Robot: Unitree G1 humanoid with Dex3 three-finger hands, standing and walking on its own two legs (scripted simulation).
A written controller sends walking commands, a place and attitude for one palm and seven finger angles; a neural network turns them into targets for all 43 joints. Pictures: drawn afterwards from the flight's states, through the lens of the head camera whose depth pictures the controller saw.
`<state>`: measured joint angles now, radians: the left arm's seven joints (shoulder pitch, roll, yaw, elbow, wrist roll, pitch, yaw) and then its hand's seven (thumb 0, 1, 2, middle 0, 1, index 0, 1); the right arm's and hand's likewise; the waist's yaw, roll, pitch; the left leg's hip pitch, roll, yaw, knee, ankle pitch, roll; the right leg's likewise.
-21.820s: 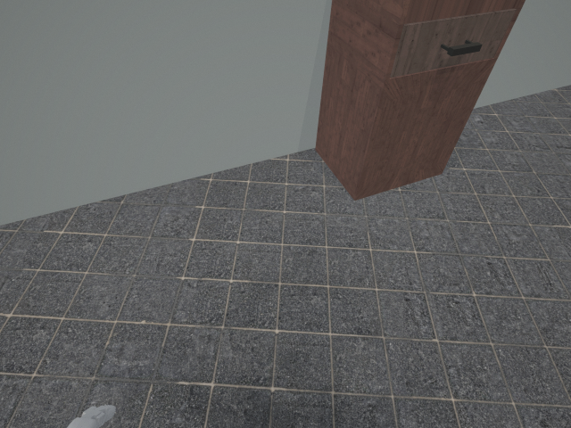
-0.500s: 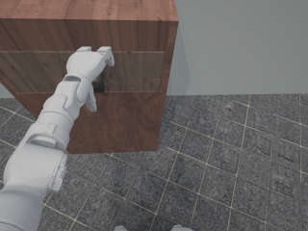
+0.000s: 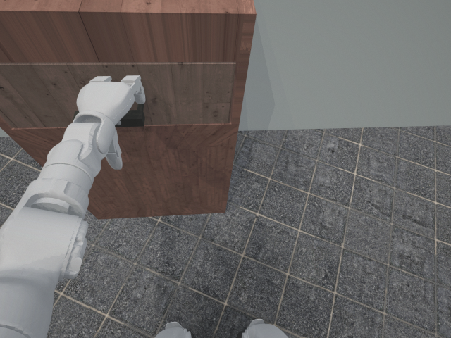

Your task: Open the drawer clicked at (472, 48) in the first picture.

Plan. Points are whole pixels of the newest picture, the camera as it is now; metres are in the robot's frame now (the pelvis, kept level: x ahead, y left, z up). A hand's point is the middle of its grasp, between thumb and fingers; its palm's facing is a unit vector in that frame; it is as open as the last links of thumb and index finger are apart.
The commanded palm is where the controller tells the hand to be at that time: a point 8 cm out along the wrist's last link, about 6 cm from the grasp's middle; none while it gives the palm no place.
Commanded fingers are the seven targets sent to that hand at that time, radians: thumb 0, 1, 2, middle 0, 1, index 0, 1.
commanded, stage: lower the fingers behind the handle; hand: left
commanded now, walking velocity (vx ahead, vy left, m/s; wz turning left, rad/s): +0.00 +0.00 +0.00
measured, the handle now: (111, 110) +0.57 +0.19 +0.00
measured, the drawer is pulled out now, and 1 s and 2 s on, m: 0.00 0.00 0.00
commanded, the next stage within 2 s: close the thumb around the handle in 1.04 s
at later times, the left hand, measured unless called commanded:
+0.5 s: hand (112, 131) +0.52 +0.18 +0.00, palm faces -0.20 -0.05 -0.98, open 13.8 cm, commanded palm +0.51 +0.18 +0.04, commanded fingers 0.00 -0.50 0.30 -0.30 -1.20 -0.30 -1.20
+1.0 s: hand (110, 134) +0.52 +0.19 -0.01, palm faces -0.15 -0.04 -0.99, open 13.7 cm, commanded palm +0.51 +0.18 +0.04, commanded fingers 0.00 -0.50 0.30 -0.30 -1.20 -0.30 -1.20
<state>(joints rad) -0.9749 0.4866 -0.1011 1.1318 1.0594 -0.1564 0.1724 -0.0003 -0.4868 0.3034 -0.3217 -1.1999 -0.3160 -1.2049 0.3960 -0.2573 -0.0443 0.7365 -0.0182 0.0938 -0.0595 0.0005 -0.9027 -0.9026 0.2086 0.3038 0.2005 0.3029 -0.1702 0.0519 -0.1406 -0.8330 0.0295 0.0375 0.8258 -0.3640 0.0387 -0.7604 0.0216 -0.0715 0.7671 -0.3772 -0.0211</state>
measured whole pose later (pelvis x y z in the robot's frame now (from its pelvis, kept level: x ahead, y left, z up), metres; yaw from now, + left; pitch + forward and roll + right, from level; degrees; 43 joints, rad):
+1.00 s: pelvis -0.01 +0.01 -0.02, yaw -2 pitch +24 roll -3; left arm -1.00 0.50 -0.06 1.23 1.08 0.03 0.27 0.00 -0.49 0.30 -0.32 -1.20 -0.33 -1.22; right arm 0.36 -0.23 -0.02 0.71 -0.02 0.11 -0.03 0.00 -0.90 -0.90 0.21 0.30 0.20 0.30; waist -0.20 0.07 -0.15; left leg -0.96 0.04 0.04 0.93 -0.40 0.05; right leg -0.89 0.03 -0.06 0.85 -0.40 -0.01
